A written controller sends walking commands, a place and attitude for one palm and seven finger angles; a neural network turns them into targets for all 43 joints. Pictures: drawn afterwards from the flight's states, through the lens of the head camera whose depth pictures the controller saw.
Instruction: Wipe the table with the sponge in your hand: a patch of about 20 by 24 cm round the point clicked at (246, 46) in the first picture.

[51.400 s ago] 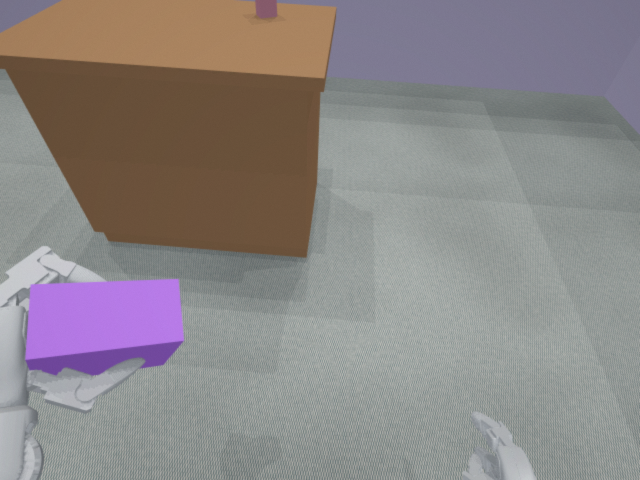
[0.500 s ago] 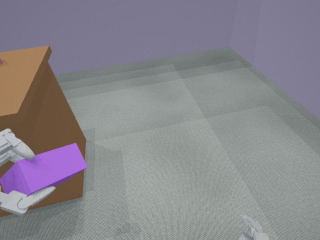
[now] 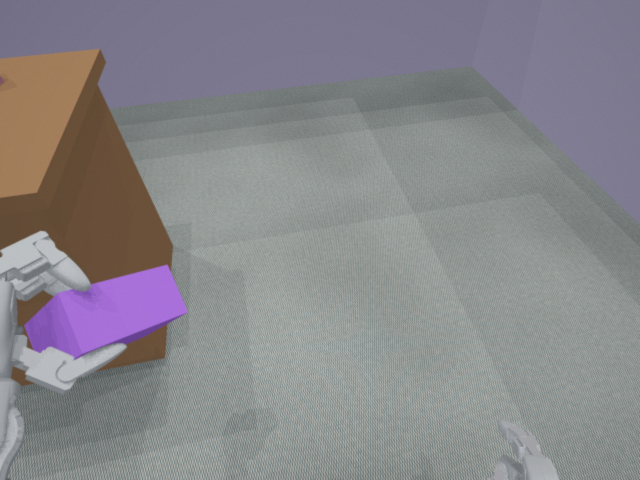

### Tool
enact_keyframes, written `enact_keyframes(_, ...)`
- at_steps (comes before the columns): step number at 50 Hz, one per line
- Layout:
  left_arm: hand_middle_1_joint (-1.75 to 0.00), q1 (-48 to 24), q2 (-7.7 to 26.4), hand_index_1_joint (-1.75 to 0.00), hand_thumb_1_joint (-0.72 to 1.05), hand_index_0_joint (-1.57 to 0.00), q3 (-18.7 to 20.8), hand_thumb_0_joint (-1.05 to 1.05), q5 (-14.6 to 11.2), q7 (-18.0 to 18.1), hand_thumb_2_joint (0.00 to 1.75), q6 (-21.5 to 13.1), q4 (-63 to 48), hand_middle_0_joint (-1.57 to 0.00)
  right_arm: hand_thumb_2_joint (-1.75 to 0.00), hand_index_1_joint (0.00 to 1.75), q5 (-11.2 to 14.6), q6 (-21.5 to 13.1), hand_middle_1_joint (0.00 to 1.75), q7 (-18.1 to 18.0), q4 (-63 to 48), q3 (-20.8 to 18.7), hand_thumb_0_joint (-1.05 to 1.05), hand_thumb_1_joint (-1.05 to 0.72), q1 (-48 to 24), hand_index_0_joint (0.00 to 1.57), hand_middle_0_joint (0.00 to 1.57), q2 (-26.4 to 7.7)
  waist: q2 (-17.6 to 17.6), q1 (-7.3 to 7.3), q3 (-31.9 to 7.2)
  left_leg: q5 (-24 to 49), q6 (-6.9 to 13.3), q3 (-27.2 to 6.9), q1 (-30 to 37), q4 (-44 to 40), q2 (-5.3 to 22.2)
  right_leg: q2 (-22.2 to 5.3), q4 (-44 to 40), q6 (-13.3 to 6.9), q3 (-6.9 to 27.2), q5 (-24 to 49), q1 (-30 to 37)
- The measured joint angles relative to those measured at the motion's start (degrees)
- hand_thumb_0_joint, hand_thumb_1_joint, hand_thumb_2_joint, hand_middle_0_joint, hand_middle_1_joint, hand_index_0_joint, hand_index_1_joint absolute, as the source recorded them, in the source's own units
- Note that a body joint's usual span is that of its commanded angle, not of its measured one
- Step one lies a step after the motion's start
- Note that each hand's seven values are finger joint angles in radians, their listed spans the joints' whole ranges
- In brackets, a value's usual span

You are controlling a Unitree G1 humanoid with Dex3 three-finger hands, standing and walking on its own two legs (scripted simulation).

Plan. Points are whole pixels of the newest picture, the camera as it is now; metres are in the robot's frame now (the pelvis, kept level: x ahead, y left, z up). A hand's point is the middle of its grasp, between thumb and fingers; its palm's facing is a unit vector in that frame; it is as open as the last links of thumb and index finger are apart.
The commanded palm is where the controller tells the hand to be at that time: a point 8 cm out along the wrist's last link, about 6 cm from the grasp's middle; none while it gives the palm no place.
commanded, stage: come to a stop and stand still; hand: left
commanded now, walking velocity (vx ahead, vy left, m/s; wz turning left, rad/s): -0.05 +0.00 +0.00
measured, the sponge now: (124, 313) +0.26 +0.25 +0.10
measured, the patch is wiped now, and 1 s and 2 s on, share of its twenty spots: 0.85 0.85 0.85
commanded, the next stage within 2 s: step back with the hand held close in 1.42 s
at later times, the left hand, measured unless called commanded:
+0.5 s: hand (49, 265) +0.26 +0.30 +0.18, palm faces +0.38 -0.87 -0.31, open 9.3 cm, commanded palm +0.21 +0.32 +0.18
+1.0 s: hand (76, 290) +0.25 +0.28 +0.16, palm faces +0.33 -0.88 -0.34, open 9.3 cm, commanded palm +0.20 +0.31 +0.18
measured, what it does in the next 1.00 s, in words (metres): stands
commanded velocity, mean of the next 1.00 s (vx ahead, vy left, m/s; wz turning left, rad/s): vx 0.00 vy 0.00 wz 0.00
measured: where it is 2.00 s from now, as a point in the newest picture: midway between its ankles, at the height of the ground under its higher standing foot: outside the picture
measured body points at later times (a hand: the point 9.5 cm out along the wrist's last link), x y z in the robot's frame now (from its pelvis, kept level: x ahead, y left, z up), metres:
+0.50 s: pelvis +0.03 +0.05 +0.00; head +0.05 +0.10 +0.45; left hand +0.24 +0.35 +0.19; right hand +0.20 -0.16 -0.06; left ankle +0.01 +0.11 -0.74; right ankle +0.04 -0.09 -0.73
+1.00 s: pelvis +0.02 +0.04 +0.01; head +0.02 +0.07 +0.46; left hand +0.23 +0.32 +0.17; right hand +0.17 -0.20 -0.06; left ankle +0.01 +0.11 -0.74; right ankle +0.04 -0.09 -0.73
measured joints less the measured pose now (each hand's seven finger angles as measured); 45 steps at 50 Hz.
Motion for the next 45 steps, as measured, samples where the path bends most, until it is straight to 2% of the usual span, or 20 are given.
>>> enact_keyframes(2, -1.49, -5.81, 2.37, -1.49, -0.55, -0.91, 2.3, -0.01, -0.3, -0.51, 1.01, -2.2, 4.32, -0.83, -0.9, 0.3, 0.35, -0.81, 0.3, 1.17, 0.12, 0.92, 0.01, -0.9, -0.57, 0.2, 0.2, 0.7, -2.19, 1.3, 1.62, 0.0, 0.26, 0.29, 0.32, -0.58, -0.99, -0.09, 0.16, -0.18, 0.62, 0.4, -0.61)
enact_keyframes(5, -1.5, -7.74, 1.17, -1.49, -0.55, -0.91, 3.48, -0.01, -1.38, 0.48, 1.01, -3.36, 4.46, -0.83, -0.9, 0.3, 0.27, -2.06, 0.3, 3.04, -1.27, 1.75, 0.01, -0.9, -1.8, 0.2, 0.2, 1.17, -3.64, 0.92, 3.86, 0.0, 0.84, 1.55, 2.27, -4.27, -1.57, 0.17, -1.11, 0.53, 1.67, 1.45, -0.25)
enact_keyframes(10, -1.5, -0.85, -3.04, -1.49, -0.55, -0.9, -2.29, -0.01, -0.93, -0.48, 1.01, -4.57, -5.65, -0.82, -0.9, 0.3, -0.04, -3.63, 0.3, 5.36, -3.95, 2.72, 0.01, -0.9, -1.88, 0.21, 0.2, 2.66, -7.55, -0.73, 5.09, 1.03, 2.74, 3.81, 4.33, -6.8, -3.4, -1.45, -1.1, 2.23, 4.05, 1.28, 0.26)
enact_keyframes(12, -1.5, 1.67, -2.3, -1.49, -0.55, -0.9, -3.39, -0.01, -0.39, -1.26, 1.01, -5.39, -9.12, -0.82, -0.9, 0.3, -0.38, -3.9, 0.3, 5.58, -4.72, 3.16, 0.01, -0.9, -1.71, 0.21, 0.2, 3.45, -8.64, -1.44, 5.06, 0.39, 3.19, 3.94, 4.48, -6.34, -3.79, -1.81, -0.37, 2.62, 4.22, 0.46, 0.32)
enact_keyframes(14, -1.49, 3.0, -0.46, -1.49, -0.55, -0.91, -2.51, -0.01, -0.47, -1.62, 1.01, -6.23, -11.1, -0.83, -0.9, 0.3, -0.62, -3.84, 0.3, 5.56, -5.21, 3.53, 0.01, -0.9, -1.45, 0.21, 0.2, 4.26, -9.29, -1.82, 4.84, -0.3, 3.42, 3.78, 4.54, -5.78, -3.92, -1.95, -0.24, 2.85, 4.08, -0.09, 0.65)
enact_keyframes(18, -1.49, 2.43, 2.72, -1.49, -0.55, -0.91, 2.32, -0.01, -1.49, -1.07, 1.01, -6.82, -11.32, -0.83, -0.9, 0.3, -0.84, -3.15, 0.3, 5.4, -5.15, 4.11, 0.01, -0.9, -1.16, 0.21, 0.2, 5.12, -9.26, -1.67, 3.97, -1.32, 3.62, 3.27, 4.86, -5.18, -3.74, -1.86, -1.6, 3.23, 3.58, -0.22, 2.02)
enact_keyframes(21, -1.49, 0.7, 2.03, -1.49, -0.55, -0.91, 3.94, -0.01, -2.07, -0.39, 1.01, -6.31, -10.35, -0.83, -0.89, 0.3, -0.91, -2.69, 0.3, 5.58, -4.7, 4.2, 0.01, -0.9, -1.14, 0.21, 0.2, 4.93, -8.61, -0.96, 3.11, -1.72, 3.9, 3.29, 5.38, -5.35, -3.85, -2.04, -1.96, 3.29, 3.2, -0.22, 2.59)
enact_keyframes(26, -1.49, 0.43, -2.18, -1.49, -0.54, -0.91, 0.87, -0.01, -1.79, -0.15, 1.01, -4.25, -9.55, -0.83, -0.89, 0.3, -1.11, -1.39, 0.3, 5.97, -4.63, 4.28, 0.01, -0.9, -1.72, 0.21, 0.2, 4.48, -7.51, 0.07, 1.97, -2.36, 4.5, 4.71, 6.9, -5.89, -4.1, -2.93, -0.73, 2.83, 1.36, -0.9, 2.84)
enact_keyframes(29, -1.49, 0.6, -3.45, -1.49, -0.54, -0.91, -1.75, -0.01, -1.19, -0.35, 1.01, -2.96, -8.69, -0.83, -0.89, 0.3, -1.15, -0.37, 0.3, 5.77, -5.0, 4.59, 0.01, -0.9, -2.2, 0.21, 0.2, 4.54, -6.92, -0.33, 1.71, -2.9, 4.49, 5.13, 7.33, -5.53, -3.91, -2.96, -1.72, 3.37, 1.04, -1.31, 3.84)
enact_keyframes(33, -1.49, 0.69, -2.67, -1.49, -0.54, -0.91, -2.55, -0.02, -0.84, -0.39, 1.0, -1.89, -8.26, -0.83, -0.89, 0.3, -1.12, 0.9, 0.3, 5.13, -5.67, 5.1, 0.01, -0.9, -2.83, 0.21, 0.2, 4.8, -6.32, -1.59, 2.05, -2.92, 4.01, 5.01, 7.42, -5.47, -3.13, -2.22, -3.45, 3.34, 0.85, -0.21, 4.7)
enact_keyframes(38, -1.49, 2.81, -0.61, -1.49, -0.54, -0.91, -0.18, -0.01, -1.4, -0.05, 1.01, -2.2, -9.7, -0.83, -0.89, 0.3, -1.16, 1.81, 0.3, 4.43, -6.57, 4.94, 0.01, -0.9, -2.5, 0.21, 0.2, 4.5, -6.02, -2.53, 2.14, -2.25, 3.72, 5.16, 7.17, -6.18, -2.6, -1.68, -4.86, 2.87, 0.96, 0.92, 4.68)
enact_keyframes(45, -1.49, 5.3, -1.59, -1.49, -0.54, -0.91, -0.25, -0.01, -1.62, 0.41, 1.01, -2.25, -8.87, -0.83, -0.89, 0.3, -1.08, 2.76, 0.3, 3.4, -5.61, 3.85, 0.01, -0.9, -0.75, 0.21, 0.2, 2.57, -4.89, -1.98, 0.98, -1.15, 3.57, 4.99, 7.33, -7.47, -2.57, -1.63, -6.07, 2.63, 0.79, 1.9, 4.87)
